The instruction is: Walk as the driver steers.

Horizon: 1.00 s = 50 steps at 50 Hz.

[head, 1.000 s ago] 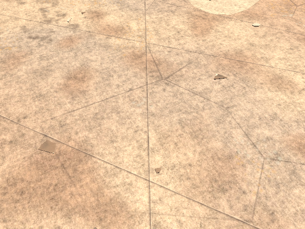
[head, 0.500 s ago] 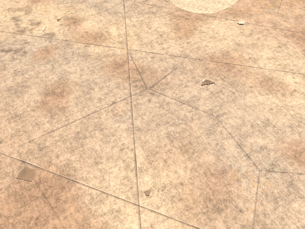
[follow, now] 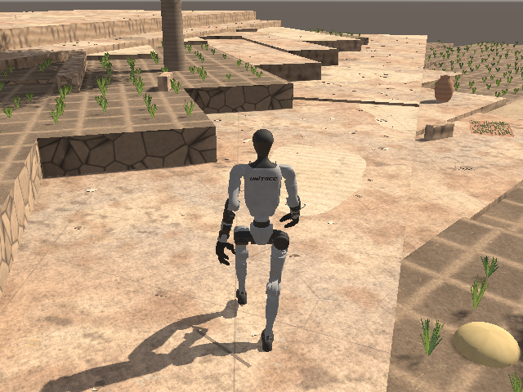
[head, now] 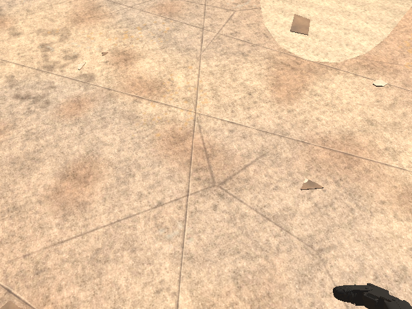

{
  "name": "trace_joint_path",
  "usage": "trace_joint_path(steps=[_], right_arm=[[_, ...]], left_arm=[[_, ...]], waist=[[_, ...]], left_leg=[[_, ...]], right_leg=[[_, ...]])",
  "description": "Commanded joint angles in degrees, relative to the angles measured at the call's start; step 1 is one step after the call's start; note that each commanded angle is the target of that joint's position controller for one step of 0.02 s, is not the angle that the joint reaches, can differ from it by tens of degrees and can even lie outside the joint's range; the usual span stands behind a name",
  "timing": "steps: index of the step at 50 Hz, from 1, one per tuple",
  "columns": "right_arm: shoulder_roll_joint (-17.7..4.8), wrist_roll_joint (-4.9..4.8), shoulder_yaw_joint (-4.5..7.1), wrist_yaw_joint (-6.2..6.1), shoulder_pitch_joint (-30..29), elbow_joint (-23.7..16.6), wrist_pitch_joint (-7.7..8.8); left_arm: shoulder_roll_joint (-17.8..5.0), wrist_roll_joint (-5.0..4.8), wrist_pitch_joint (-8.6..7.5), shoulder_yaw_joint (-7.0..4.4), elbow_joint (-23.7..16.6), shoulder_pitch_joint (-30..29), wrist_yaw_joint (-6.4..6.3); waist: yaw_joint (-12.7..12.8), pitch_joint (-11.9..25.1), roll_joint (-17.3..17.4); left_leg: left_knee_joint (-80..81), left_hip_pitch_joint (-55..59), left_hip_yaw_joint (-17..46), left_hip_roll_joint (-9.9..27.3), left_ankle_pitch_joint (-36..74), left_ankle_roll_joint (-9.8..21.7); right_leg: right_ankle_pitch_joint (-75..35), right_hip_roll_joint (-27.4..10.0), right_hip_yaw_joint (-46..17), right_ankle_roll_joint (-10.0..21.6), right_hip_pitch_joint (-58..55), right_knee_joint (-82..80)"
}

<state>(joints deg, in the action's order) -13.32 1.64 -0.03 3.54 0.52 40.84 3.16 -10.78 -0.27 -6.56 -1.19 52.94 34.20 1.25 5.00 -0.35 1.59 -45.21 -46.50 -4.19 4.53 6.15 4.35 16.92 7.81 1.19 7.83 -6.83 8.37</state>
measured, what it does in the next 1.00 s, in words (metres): walks ahead: left foot, then right foot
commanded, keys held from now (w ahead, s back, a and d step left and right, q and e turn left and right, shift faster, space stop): w+shift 0.16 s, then shift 0.42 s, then w+shift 0.42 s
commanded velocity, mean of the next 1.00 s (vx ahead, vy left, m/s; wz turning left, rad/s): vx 0.61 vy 0.00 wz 0.00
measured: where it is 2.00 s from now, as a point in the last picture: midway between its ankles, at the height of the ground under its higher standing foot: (253, 125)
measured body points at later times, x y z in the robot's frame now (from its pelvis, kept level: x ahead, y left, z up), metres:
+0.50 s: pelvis +0.42 -0.03 +0.00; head +0.46 -0.03 +0.44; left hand +0.62 +0.19 -0.11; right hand +0.35 -0.27 -0.15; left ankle +0.30 +0.05 -0.73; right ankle +0.61 -0.12 -0.71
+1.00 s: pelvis +0.61 -0.03 +0.02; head +0.60 -0.02 +0.47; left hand +0.61 +0.24 -0.13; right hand +0.77 -0.27 -0.09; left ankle +0.68 +0.12 -0.70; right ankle +0.61 -0.11 -0.73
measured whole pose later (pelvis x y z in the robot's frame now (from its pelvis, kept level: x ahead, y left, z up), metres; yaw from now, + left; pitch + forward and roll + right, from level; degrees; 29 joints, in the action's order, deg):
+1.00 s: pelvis +0.61 -0.03 +0.02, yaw +0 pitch +2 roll +0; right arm -13.2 1.2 1.8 1.9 8.0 50.5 1.5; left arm -14.7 0.1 -4.1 -3.8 55.2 22.1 0.7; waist 3.2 5.2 -1.1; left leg -37.1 -27.1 -2.2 4.6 -9.9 0.1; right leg 7.0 3.1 1.6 4.3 8.1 12.5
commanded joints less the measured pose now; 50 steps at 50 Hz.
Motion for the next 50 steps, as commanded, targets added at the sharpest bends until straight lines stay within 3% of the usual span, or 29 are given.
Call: trace_joint_path(steps=[1, 4, 5, 6, 7, 8, 9, 10, 11, 12, 14, 16, 17, 18, 19, 21, 24, 26, 27, 28, 29, 30, 31, 32, 33, 34, 38, 43, 50], right_arm=[[-1.69, -0.65, -0.51, 0.08, -8.92, -4.67, 1.03], [-5.16, -0.55, 0.39, -1.23, -5.55, -3.53, 0.98], [-7.26, -0.61, 1.18, -1.86, 0.48, -1.84, 0.96], [-9.67, -0.80, 2.29, -2.76, 10.25, 1.37, 0.90], [-11.47, -0.62, 3.44, -3.79, 23.14, 5.22, 0.86], [-14.78, 0.49, 4.89, -4.79, 32.46, 7.01, 0.51], [-15.16, 1.99, 4.98, -4.09, 28.53, 7.07, 0.75], [-10.54, 0.30, 4.89, -3.36, 23.73, 6.58, 0.99], [-8.11, 0.17, 4.19, -3.23, 19.99, 6.85, 1.67], [-4.90, 0.55, 3.50, -2.95, 17.78, 7.52, 2.22], [-2.29, -0.11, 2.18, -2.96, 18.20, 9.34, 3.52], [-4.46, -1.23, 2.17, -2.68, 18.50, 11.11, 4.63], [-5.59, -1.35, 2.24, -2.55, 17.76, 11.58, 4.83], [-5.85, -1.51, 2.13, -2.44, 16.07, 11.67, 4.70], [-5.83, -1.79, 2.09, -2.38, 16.72, 12.07, 4.66], [-6.42, -2.53, 2.13, -2.16, 20.17, 13.35, 4.82], [-8.34, -2.37, 2.64, -2.89, 21.07, 14.62, 4.12], [-8.82, -2.39, 2.69, -3.85, 21.48, 15.20, 3.00], [-8.23, -2.58, 2.64, -4.28, 24.04, 14.73, 2.52], [0.49, -4.56, 0.93, -4.54, 38.35, 16.94, 1.51], [-3.57, -3.66, 1.68, -5.19, 38.09, 18.53, 0.30], [-5.99, -1.84, 2.44, -4.90, 33.39, 17.14, -0.19], [-6.58, -0.13, 2.69, -4.35, 28.04, 15.78, -0.48], [-6.91, 0.57, 2.97, -3.59, 23.38, 14.28, -0.87], [-6.15, 1.03, 2.93, -2.82, 22.23, 13.55, -1.61], [-5.18, 1.01, 2.84, -2.28, 21.64, 13.33, -2.16], [-2.87, 0.85, 2.54, -1.74, 17.45, 12.23, -1.90], [-3.48, 0.08, 2.66, -1.62, 8.70, 8.65, -1.41], [-4.06, -0.73, 2.60, -1.74, 3.59, 5.26, -0.67]], left_arm=[[-8.14, -0.03, -1.12, -1.05, -1.08, 1.66, -1.04], [-11.69, 1.01, -0.40, -1.33, 0.33, 0.99, -2.42], [-12.77, 1.78, 0.32, -1.57, 0.91, 0.40, -3.08], [-13.89, 2.48, 1.13, -1.96, 1.00, -1.24, -3.51], [-15.01, 2.64, 1.68, -2.39, 0.10, -6.00, -3.52], [-10.91, 2.90, 1.13, -1.56, -1.95, -9.30, -2.94], [-3.34, -1.30, 0.28, 0.02, -3.53, -0.50, -1.59], [-9.20, -0.06, -0.19, -0.52, -4.21, -7.48, -2.23], [-9.23, -0.09, -0.43, -0.65, -5.56, -12.38, -2.06], [-7.98, 0.60, -0.16, -0.32, -5.45, -13.10, -1.89], [-5.81, 2.27, 1.86, 0.10, -5.55, -12.18, -1.05], [-4.46, 2.94, 2.80, 0.37, -6.73, -13.62, -0.32], [-4.09, 2.78, 2.83, 0.62, -7.94, -16.02, -0.03], [-3.39, 2.32, 2.65, 1.15, -8.70, -18.20, 0.24], [-2.75, 1.79, 2.33, 1.64, -8.99, -20.72, 0.52], [-3.17, 1.22, 2.10, 1.72, -8.37, -22.55, 0.47], [-6.96, 2.52, 1.83, 0.69, -6.93, -21.28, -0.62], [-9.56, 3.71, 0.77, -0.36, -2.76, -11.88, -1.18], [-13.17, 4.27, 0.05, -1.18, -1.60, -7.98, -1.39], [-14.89, 3.88, 0.46, -1.59, -1.59, -6.61, -1.20], [-11.64, 0.71, 1.14, -1.01, -2.57, -7.43, -0.72], [-12.06, -0.23, 1.87, -1.66, -3.04, -11.73, -0.76], [-10.05, 0.13, 2.60, -1.34, -3.22, -15.60, -0.91], [-9.15, 0.47, 3.07, -1.20, -3.17, -16.98, -1.12], [-9.29, 0.50, 3.53, -1.35, -2.81, -17.81, -1.42], [-9.44, 0.67, 3.57, -1.59, -2.55, -18.14, -1.47], [-10.07, 0.54, 2.25, -2.73, -0.88, -16.00, -1.36], [-10.93, 0.25, 2.00, -3.61, -0.17, -13.04, -1.03], [-13.01, 0.33, 1.51, -4.62, -1.19, -14.06, -0.55]], waist=[[-1.37, -6.76, -3.28], [-4.62, -1.08, -7.60], [-7.91, 2.24, -8.52], [-12.14, 6.63, -8.95], [-18.74, 10.68, -8.56], [-20.93, 16.38, -1.36], [-11.00, 20.64, 15.39], [-12.23, 13.30, 0.54], [-9.96, 5.63, -1.24], [-6.80, 0.30, -6.45], [-2.94, -2.24, -5.53], [-1.17, -3.74, -1.80], [-0.66, -4.28, -0.10], [-0.27, -4.37, 1.07], [-1.67, -3.68, 2.31], [-3.80, -1.14, 2.73], [-3.21, -0.26, 3.23], [0.66, 2.37, 1.96], [1.02, 5.56, -3.25], [-3.73, 18.87, -16.74], [-2.60, 24.31, -8.38], [-3.77, 18.32, -6.18], [-4.35, 11.76, -4.49], [-4.49, 7.16, -4.61], [-5.48, 4.84, -6.83], [-6.17, 3.40, -7.76], [-6.57, 0.83, -6.01], [-4.61, -0.83, -6.19], [-3.01, -1.62, -6.70]], left_leg=[[10.73, 10.05, -4.29, -3.99, 4.12, 1.83], [13.58, 18.65, -5.80, -9.83, -3.52, 3.74], [14.11, 24.48, -4.74, -11.01, -7.06, 4.65], [15.01, 33.48, -3.50, -11.17, -10.40, 5.67], [17.63, 47.70, 0.03, -7.52, -12.10, 7.92], [13.00, 61.59, 11.44, 4.07, -27.02, 10.55], [20.20, 77.82, 47.52, 19.73, -26.45, 21.30], [25.96, 69.81, 42.99, 15.94, -22.06, 19.37], [27.51, 60.32, 34.01, 14.87, -9.72, 18.05], [28.81, 49.90, 27.38, 13.10, 4.62, 16.30], [31.12, 38.74, 18.04, 9.66, 18.25, 12.63], [33.07, 33.60, 11.16, 6.58, 28.91, 10.59], [33.40, 31.61, 7.37, 3.96, 33.26, 9.34], [33.30, 28.58, 3.13, 0.58, 33.30, 7.54], [32.75, 27.44, 1.06, -1.57, 30.85, 6.44], [31.49, 29.51, 1.77, -1.41, 25.05, 4.73], [24.84, 36.46, 4.17, 1.17, 24.33, 2.50], [10.16, 38.59, 3.49, -0.89, 19.39, 0.22], [-2.96, 34.40, 1.33, -4.26, 0.49, -1.00], [-26.12, 25.31, 1.98, -11.09, -44.57, -2.67], [-29.50, 23.60, 10.00, -10.74, -43.60, -2.75], [-30.12, 20.00, 9.35, -8.34, -39.14, -2.44], [-27.12, 17.30, 7.88, -5.73, -35.22, -1.86], [-23.46, 16.63, 7.60, -3.82, -32.08, -1.36], [-19.89, 18.87, 6.81, -2.88, -30.13, -1.26], [-17.70, 20.54, 6.07, -2.86, -29.12, -1.26], [-10.83, 19.65, 4.81, -0.90, -23.78, -1.56], [-1.70, 14.05, 3.43, 0.72, -17.05, -3.60], [11.39, 20.79, 0.45, -0.53, -16.67, -4.06]], right_leg=[[-47.37, -13.87, -3.68, -2.79, 5.92, -6.12], [-78.24, -16.61, -2.52, -4.09, -3.79, 4.54], [-84.11, -17.72, -2.88, -4.41, -5.37, 13.07], [-84.93, -18.38, -2.84, -4.39, -4.36, 25.23], [-77.04, -17.69, -1.84, -3.93, 4.14, 41.41], [-39.54, -11.56, -0.22, -1.80, 18.56, 63.21], [12.43, -1.17, -5.10, -4.97, 45.76, 83.68], [5.07, -5.72, -7.90, -2.05, 51.26, 80.15], [1.95, -7.62, -7.44, -2.35, 50.57, 76.75], [2.00, -8.84, -6.74, -2.69, 46.67, 72.90], [2.68, -10.18, -6.28, -4.57, 40.04, 65.72], [1.09, -9.91, -3.51, -5.76, 37.46, 56.37], [-2.78, -9.79, -1.52, -5.90, 36.07, 49.72], [-7.86, -9.30, 0.63, -5.85, 31.84, 40.90], [-14.91, -8.02, 2.88, -5.84, 27.79, 34.04], [-26.95, -5.97, 4.08, -5.46, 22.18, 28.12], [-26.81, -5.26, 2.60, -3.31, 19.49, 23.43], [-31.08, -6.40, 0.64, -1.49, 12.05, 17.85], [-59.95, -15.25, -5.57, 0.04, 5.28, 20.71], [-90.43, -33.33, -22.72, 12.09, -9.67, 25.96], [-86.54, -32.29, -26.17, 13.49, -9.02, 23.65], [-59.36, -28.74, -23.80, 12.10, -2.93, 18.72], [-28.17, -25.37, -23.28, 9.69, 4.22, 12.89], [-5.88, -22.96, -22.70, 7.50, 10.17, 7.29], [9.55, -21.48, -22.91, 5.76, 15.85, 2.39], [16.07, -20.65, -23.33, 4.78, 19.27, -0.77], [17.84, -19.84, -20.32, 4.29, 22.78, -5.42], [16.68, -20.39, -17.46, 4.13, 20.16, -7.21], [13.57, -20.83, -13.12, 3.99, 21.32, -5.20]])
Keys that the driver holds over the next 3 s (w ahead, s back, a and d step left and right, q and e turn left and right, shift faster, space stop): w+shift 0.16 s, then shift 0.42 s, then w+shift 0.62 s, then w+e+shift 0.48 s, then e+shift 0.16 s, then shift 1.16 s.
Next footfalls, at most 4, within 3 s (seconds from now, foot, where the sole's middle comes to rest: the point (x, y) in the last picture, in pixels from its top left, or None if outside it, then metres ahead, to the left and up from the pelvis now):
0.16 left None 0.33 0.06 -0.77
0.52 right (272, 264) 0.65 -0.11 -0.77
1.12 left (207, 237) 0.73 0.11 -0.77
1.60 right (252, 154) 1.13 -0.04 -0.77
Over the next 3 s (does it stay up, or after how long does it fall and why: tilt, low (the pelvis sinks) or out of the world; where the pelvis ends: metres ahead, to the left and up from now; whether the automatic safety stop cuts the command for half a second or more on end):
stays up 1.39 -0.10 0.01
